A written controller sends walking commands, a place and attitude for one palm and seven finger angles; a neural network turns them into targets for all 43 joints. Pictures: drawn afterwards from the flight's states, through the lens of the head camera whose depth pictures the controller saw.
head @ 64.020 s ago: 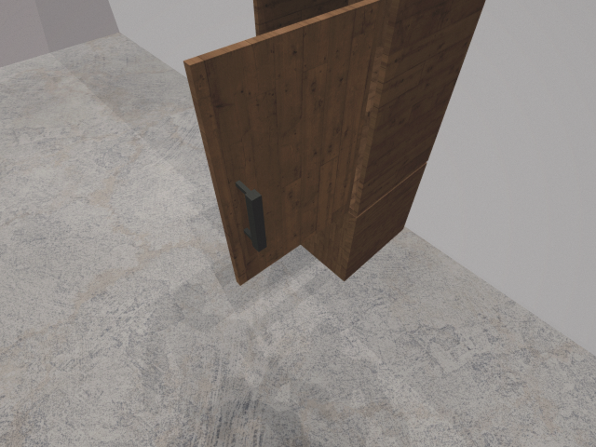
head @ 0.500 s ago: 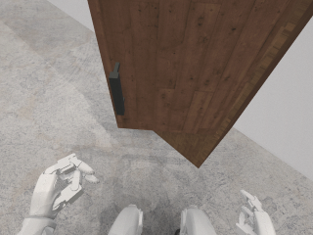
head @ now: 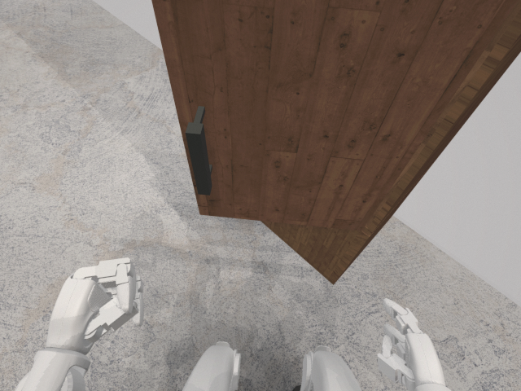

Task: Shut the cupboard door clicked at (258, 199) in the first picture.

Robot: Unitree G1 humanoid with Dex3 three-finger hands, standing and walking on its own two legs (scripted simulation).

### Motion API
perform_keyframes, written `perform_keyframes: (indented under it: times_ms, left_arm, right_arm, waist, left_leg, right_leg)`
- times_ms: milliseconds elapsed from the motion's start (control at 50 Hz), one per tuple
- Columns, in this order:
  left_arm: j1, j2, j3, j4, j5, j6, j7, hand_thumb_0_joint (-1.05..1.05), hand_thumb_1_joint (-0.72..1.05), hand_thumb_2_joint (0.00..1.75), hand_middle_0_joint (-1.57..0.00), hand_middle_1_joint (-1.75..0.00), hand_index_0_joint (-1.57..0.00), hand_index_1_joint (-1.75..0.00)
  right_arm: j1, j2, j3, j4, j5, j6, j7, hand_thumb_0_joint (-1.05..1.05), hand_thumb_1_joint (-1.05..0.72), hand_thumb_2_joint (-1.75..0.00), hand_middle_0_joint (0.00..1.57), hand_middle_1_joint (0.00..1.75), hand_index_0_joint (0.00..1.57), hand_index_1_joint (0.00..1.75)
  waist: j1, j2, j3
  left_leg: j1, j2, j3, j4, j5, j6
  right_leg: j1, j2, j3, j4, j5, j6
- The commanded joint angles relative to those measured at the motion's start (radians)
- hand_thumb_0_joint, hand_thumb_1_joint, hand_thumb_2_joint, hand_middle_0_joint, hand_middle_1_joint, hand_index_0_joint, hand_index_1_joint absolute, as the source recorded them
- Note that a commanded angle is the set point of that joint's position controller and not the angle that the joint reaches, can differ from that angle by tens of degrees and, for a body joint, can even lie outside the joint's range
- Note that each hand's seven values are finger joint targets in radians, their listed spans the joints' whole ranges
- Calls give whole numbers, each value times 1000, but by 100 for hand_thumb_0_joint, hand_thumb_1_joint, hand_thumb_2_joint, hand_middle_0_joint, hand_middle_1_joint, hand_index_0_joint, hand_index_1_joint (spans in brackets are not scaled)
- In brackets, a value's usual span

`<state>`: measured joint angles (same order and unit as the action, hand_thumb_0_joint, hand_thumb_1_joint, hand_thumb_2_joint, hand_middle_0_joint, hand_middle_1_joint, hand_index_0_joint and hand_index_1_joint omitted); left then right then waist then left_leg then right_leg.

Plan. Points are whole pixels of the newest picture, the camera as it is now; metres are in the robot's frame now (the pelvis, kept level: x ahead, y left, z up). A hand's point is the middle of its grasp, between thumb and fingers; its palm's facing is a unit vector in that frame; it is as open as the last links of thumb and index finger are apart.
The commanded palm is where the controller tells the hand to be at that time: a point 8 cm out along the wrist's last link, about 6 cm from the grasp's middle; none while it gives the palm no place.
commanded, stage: raise the hand and make a fist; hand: left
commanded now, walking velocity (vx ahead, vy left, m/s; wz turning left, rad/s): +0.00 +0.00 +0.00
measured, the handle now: (202, 153) +0.48 +0.15 +0.04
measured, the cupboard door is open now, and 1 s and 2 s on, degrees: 39 39 39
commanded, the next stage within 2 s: bring the fist close to the handle in 0.44 s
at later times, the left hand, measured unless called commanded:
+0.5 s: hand (150, 306) +0.22 +0.17 +0.05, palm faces -0.03 -1.00 -0.04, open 3.1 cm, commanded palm +0.20 +0.22 +0.05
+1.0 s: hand (178, 253) +0.29 +0.15 +0.05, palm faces -0.05 -1.00 -0.01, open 3.1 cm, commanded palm +0.28 +0.20 +0.05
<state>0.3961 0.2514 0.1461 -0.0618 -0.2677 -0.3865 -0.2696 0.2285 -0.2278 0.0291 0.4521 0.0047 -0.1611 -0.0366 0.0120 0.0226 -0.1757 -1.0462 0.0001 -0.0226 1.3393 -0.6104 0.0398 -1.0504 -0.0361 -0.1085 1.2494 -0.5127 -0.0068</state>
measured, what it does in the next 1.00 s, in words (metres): stands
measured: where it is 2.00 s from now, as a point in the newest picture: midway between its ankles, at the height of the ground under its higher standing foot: outside the picture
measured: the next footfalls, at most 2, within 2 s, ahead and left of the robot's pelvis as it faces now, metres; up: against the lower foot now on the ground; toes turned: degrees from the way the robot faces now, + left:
none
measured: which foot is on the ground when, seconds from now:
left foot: down 0.00-1.00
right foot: down 0.00-1.00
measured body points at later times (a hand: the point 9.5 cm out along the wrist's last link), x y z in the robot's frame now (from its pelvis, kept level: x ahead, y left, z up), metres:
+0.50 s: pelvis +0.00 -0.02 +0.00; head +0.07 -0.01 +0.44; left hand +0.22 +0.22 +0.06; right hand +0.19 -0.26 -0.07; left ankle +0.02 +0.09 -0.62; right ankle +0.05 -0.13 -0.62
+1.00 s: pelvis +0.00 -0.01 +0.01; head +0.08 -0.01 +0.45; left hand +0.29 +0.20 +0.05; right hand +0.16 -0.25 -0.08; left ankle +0.02 +0.09 -0.62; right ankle +0.05 -0.13 -0.62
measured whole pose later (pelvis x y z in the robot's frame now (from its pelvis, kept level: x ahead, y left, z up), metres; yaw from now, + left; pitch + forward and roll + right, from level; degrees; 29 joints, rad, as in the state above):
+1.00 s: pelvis +0.00 -0.01 +0.01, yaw +0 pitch +18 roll -2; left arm 0.08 0.22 0.10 0.17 -0.22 -0.36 -0.19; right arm 0.26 -0.25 0.02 0.50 0.01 -0.13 -0.04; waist -0.02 0.03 -0.17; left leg -1.03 0.00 -0.01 1.30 -0.58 0.03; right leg -1.06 -0.03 -0.09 1.23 -0.50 -0.02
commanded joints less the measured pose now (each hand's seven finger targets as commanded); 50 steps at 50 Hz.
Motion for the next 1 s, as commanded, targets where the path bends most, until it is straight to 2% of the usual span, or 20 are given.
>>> perform_keyframes:
  times_ms: [0, 120, 200, 280, 320, 360, 400, 460, 500, 520, 560, 620, 680, 720, 760, 800, 860, 920, 960, 980]
  left_arm:
    - [-25, 106, 73, -194, -26, -64, -3, 0, 90, 90, -130, -150, -130, -150]
    - [-12, 109, 80, -191, -34, -78, 1, 0, 90, 90, -130, -150, -130, -150]
    - [-14, 97, 72, -164, -38, -84, 0, 0, 90, 90, -130, -150, -130, -150]
    - [-24, 107, 76, -171, -32, -99, 6, 0, 90, 90, -130, -150, -130, -150]
    - [-27, 103, 71, -161, -32, -103, 7, 0, 90, 90, -130, -150, -130, -150]
    - [-34, 121, 82, -173, -33, -106, 6, 0, 90, 90, -130, -150, -130, -150]
    - [-31, 109, 71, -165, -31, -106, 2, 0, 90, 90, -130, -150, -130, -150]
    - [-36, 116, 76, -162, -34, -108, 2, 0, 90, 90, -130, -150, -130, -150]
    - [-37, 99, 66, -150, -35, -105, -1, 0, 90, 90, -130, -150, -130, -150]
    - [-38, 102, 65, -148, -32, -104, -2, 0, 90, 90, -130, -150, -130, -150]
    - [-144, 96, 31, -177, -25, -110, 1, 0, 90, 90, -130, -150, -130, -150]
    - [-222, 88, 14, -130, -13, -105, 11, 0, 90, 90, -130, -150, -130, -150]
    - [-281, 84, 1, -118, 2, -89, 24, 0, 90, 90, -130, -150, -130, -150]
    - [-286, 91, 13, -100, 5, -69, 35, 0, 90, 90, -130, -150, -130, -150]
    - [-305, 108, 31, -68, 10, -46, 47, 0, 90, 90, -130, -150, -130, -150]
    - [-332, 107, 38, -45, 17, -34, 60, 0, 90, 90, -130, -150, -130, -150]
    - [-396, 98, 38, -5, 20, -29, 79, 0, 90, 90, -130, -150, -130, -150]
    - [-439, 62, 1, 24, 32, -43, 89, 0, 90, 90, -130, -150, -130, -150]
    - [-465, 51, -18, 41, 37, -50, 92, 0, 90, 90, -130, -150, -130, -150]
    - [-482, 54, -19, 53, 46, -57, 95, 0, 90, 90, -130, -150, -130, -150]
  right_arm:
    - [-11, -152, -74, -151, 9, -55, -14, 0, -90, -90, 20, 30, 20, 30]
    - [-13, -150, -80, -148, 12, -57, -16, 0, -90, -90, 20, 30, 20, 30]
    - [-14, -146, -81, -146, 13, -55, -17, 0, -90, -90, 20, 30, 20, 30]
    - [-16, -148, -81, -146, 13, -52, -19, 0, -90, -90, 20, 30, 20, 30]
    - [-14, -146, -81, -149, 15, -49, -19, 0, -90, -90, 20, 30, 20, 30]
    - [-15, -146, -80, -149, 13, -47, -20, 0, -90, -90, 20, 30, 20, 30]
    - [-17, -144, -79, -149, 16, -45, -20, 0, -90, -90, 20, 30, 20, 30]
    - [-20, -145, -78, -149, 16, -43, -22, 0, -90, -90, 20, 30, 20, 30]
    - [-18, -142, -77, -150, 17, -41, -22, 0, -90, -90, 20, 30, 20, 30]
    - [-19, -144, -77, -152, 18, -40, -22, 0, -90, -90, 20, 30, 20, 30]
    - [-14, -150, -71, -145, 14, -46, -26, 0, -90, -90, 20, 30, 20, 30]
    - [-12, -155, -67, -136, 14, -52, -29, 0, -90, -90, 20, 30, 20, 30]
    - [-11, -158, -67, -129, 13, -54, -29, 0, -90, -90, 20, 30, 20, 30]
    - [-5, -158, -67, -128, 14, -49, -25, 0, -90, -90, 20, 30, 20, 30]
    - [0, -160, -64, -126, 13, -41, -25, 0, -90, -90, 20, 30, 20, 30]
    - [-2, -156, -64, -121, 15, -31, -20, 0, -90, -90, 20, 30, 20, 30]
    - [2, -156, -61, -112, 11, -22, -18, 0, -90, -90, 20, 30, 20, 30]
    - [3, -154, -64, -100, 10, -19, -11, 0, -90, -90, 20, 30, 20, 30]
    - [11, -160, -65, -96, 7, -17, -10, 0, -90, -90, 20, 30, 20, 30]
    - [9, -159, -68, -89, 8, -15, -8, 0, -90, -90, 20, 30, 20, 30]
  waist:
    - [-5, 49, -236]
    - [-1, 20, -251]
    - [-8, 0, -226]
    - [-6, 19, -225]
    - [-11, -15, -215]
    - [-3, 20, -221]
    - [-11, -8, -220]
    - [-8, 19, -204]
    - [-14, -16, -206]
    - [-13, -2, -199]
    - [-34, 19, -196]
    - [-45, 4, -184]
    - [-34, 30, -239]
    - [-26, 21, -260]
    - [-21, -1, -268]
    - [-19, 7, -268]
    - [-24, -16, -264]
    - [-30, 18, -271]
    - [-40, -10, -283]
    - [-38, 13, -282]
  left_leg:
    - [131, -15, -53, -257, 279, -44]
    - [110, -17, -39, -245, 281, -35]
    - [71, -20, -27, -230, 249, -29]
    - [68, -20, -20, -225, 239, -25]
    - [53, -20, -19, -223, 216, -23]
    - [52, -22, -18, -222, 222, -21]
    - [51, -20, -16, -217, 213, -20]
    - [51, -21, -19, -221, 205, -19]
    - [45, -20, -14, -214, 200, -17]
    - [43, -20, -15, -215, 191, -19]
    - [47, -19, -22, -207, 184, -14]
    - [37, -19, -26, -207, 136, -15]
    - [68, -20, -31, -220, 165, -14]
    - [79, -20, -28, -231, 181, -15]
    - [67, -20, -27, -236, 199, -12]
    - [74, -19, -19, -244, 208, -15]
    - [75, -19, -24, -255, 214, -14]
    - [115, -15, -24, -267, 237, -19]
    - [125, -14, -31, -269, 268, -17]
    - [135, -12, -27, -269, 266, -21]
  right_leg:
    - [208, 54, 37, -138, 139, -36]
    - [241, 49, 55, -144, 146, -33]
    - [250, 43, 77, -162, 115, -30]
    - [251, 40, 88, -166, 103, -32]
    - [253, 38, 98, -180, 69, -28]
    - [261, 41, 102, -178, 71, -34]
    - [259, 37, 107, -184, 63, -29]
    - [247, 42, 106, -186, 51, -34]
    - [254, 38, 114, -192, 50, -26]
    - [245, 37, 113, -193, 36, -28]
    - [218, 40, 107, -183, 32, -30]
    - [183, 37, 106, -187, -15, -26]
    - [199, 38, 94, -169, 35, -30]
    - [223, 37, 90, -174, 57, -27]
    - [255, 39, 94, -180, 73, -27]
    - [266, 35, 95, -184, 89, -24]
    - [280, 38, 90, -189, 99, -25]
    - [259, 35, 79, -183, 138, -25]
    - [271, 38, 71, -176, 174, -27]
    - [256, 34, 72, -175, 174, -26]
